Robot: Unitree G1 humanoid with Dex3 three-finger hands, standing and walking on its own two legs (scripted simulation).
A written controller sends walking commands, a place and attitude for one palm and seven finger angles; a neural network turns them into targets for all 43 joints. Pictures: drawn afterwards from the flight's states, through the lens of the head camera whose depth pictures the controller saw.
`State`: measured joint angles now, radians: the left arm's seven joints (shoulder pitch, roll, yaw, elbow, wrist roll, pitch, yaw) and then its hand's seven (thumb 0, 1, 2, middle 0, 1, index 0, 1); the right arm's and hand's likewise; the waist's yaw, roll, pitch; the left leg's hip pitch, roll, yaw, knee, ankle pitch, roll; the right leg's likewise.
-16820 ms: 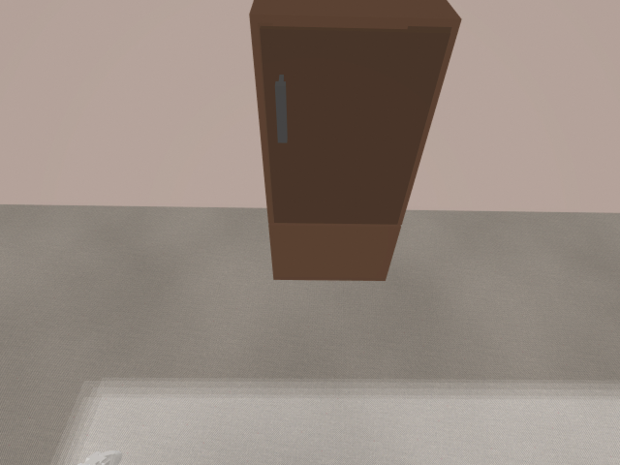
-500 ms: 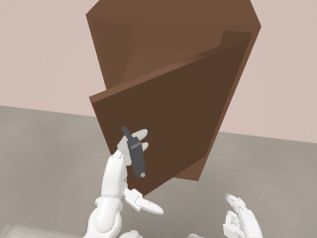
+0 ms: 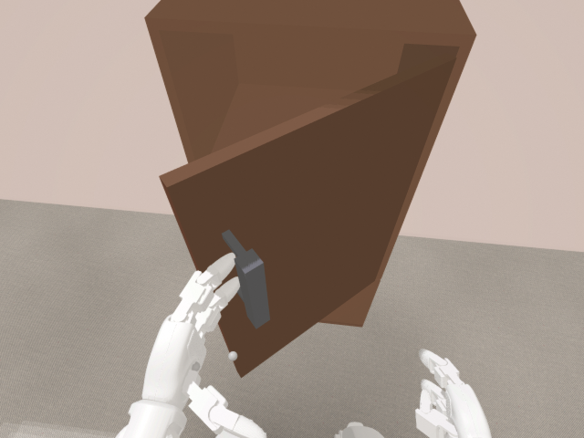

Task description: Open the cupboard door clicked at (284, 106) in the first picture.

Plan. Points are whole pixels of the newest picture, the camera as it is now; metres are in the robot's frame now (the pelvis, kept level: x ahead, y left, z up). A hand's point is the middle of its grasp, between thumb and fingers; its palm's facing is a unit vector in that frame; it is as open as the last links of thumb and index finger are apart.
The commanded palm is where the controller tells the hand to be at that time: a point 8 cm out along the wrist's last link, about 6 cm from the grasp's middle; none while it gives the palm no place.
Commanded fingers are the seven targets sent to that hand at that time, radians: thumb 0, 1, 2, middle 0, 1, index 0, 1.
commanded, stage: slide the hand sideways off the handle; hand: left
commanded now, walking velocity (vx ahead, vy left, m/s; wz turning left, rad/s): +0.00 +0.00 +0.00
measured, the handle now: (245, 280) +0.30 +0.07 +0.08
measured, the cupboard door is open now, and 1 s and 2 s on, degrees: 43 41 41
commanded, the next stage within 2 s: draw the hand back to the body in 0.58 s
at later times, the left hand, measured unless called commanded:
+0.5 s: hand (174, 376) +0.19 +0.14 +0.08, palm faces -0.08 -1.00 -0.04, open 16.2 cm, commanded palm +0.16 +0.20 +0.08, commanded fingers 0.00 -0.50 0.30 -0.15 -0.30 -0.15 -0.30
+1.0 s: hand (132, 368) +0.18 +0.17 +0.11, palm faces -0.09 -0.99 -0.06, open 16.3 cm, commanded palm +0.15 +0.23 +0.13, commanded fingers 0.00 -0.50 0.30 -0.15 -0.30 -0.15 -0.30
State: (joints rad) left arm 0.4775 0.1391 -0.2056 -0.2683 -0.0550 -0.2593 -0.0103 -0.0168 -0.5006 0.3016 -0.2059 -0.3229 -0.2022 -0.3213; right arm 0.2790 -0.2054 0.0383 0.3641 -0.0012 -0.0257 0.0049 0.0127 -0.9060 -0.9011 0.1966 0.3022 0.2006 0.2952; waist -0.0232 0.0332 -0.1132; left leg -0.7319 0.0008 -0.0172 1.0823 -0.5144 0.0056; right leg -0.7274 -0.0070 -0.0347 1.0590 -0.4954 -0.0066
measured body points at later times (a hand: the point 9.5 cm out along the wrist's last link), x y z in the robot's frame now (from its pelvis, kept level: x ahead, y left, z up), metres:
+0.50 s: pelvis +0.00 -0.01 -0.01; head +0.04 -0.01 +0.44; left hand +0.18 +0.19 +0.08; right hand +0.19 -0.24 -0.07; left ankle +0.02 +0.12 -0.67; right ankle +0.02 -0.12 -0.67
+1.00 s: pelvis +0.00 +0.01 +0.01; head +0.01 +0.01 +0.46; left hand +0.18 +0.22 +0.12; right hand +0.19 -0.21 -0.05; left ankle +0.02 +0.12 -0.67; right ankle +0.02 -0.12 -0.67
